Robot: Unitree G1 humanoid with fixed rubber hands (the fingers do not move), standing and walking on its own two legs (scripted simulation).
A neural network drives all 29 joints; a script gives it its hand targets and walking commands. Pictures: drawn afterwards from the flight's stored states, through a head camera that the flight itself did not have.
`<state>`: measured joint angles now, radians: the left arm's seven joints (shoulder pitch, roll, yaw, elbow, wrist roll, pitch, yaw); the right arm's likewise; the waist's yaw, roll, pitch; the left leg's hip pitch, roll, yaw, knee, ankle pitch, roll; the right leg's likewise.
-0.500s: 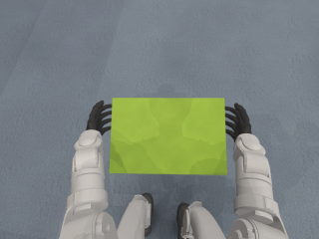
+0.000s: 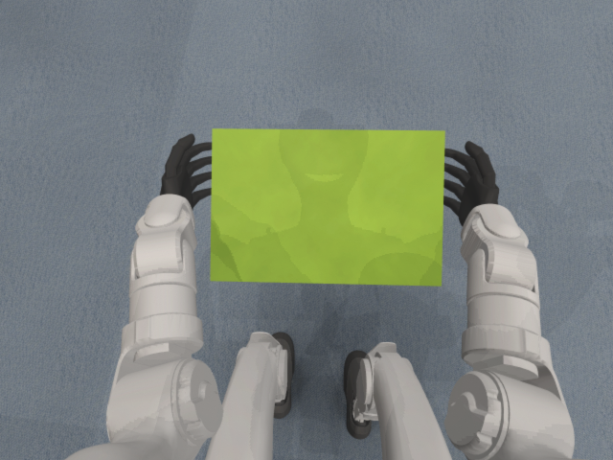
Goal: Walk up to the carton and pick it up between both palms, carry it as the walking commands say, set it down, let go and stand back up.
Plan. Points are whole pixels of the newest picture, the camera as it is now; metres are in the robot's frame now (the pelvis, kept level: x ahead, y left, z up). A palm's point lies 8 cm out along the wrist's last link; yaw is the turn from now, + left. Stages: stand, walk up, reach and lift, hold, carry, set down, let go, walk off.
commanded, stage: set down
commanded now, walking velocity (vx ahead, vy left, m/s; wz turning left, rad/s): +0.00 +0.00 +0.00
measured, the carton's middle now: (324, 210) +0.45 +0.02 -0.15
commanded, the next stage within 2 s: none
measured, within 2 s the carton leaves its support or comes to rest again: neither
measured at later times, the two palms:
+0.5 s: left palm (200, 197) +0.46 +0.21 -0.16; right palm (446, 206) +0.46 -0.17 -0.16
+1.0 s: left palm (214, 199) +0.49 +0.21 -0.25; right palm (425, 210) +0.48 -0.17 -0.25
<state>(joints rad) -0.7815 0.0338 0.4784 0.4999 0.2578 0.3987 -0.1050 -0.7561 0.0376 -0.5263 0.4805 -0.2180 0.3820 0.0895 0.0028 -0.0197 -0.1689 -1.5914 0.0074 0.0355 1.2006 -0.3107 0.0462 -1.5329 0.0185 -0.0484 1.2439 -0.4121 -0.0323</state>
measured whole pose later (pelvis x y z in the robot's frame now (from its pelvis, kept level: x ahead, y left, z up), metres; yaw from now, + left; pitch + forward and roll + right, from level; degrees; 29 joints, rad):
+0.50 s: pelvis -0.01 +0.00 -0.07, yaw -1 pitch +48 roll -1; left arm -0.94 0.11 0.46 0.57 0.22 0.39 -0.08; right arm -0.90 -0.02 -0.51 0.54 -0.17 0.37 0.04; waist 0.01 -0.03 -0.19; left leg -1.92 0.02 0.04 1.46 -0.37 0.05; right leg -1.86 0.02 -0.05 1.50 -0.48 -0.03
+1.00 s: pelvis -0.02 +0.00 -0.14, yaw -1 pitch +50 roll -2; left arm -1.11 0.22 0.41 0.69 0.15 0.36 -0.06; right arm -1.05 -0.07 -0.48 0.59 -0.11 0.35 -0.03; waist 0.01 -0.03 -0.12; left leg -2.17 0.03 0.05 1.70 -0.41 0.06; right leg -2.11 0.02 -0.05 1.75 -0.52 -0.03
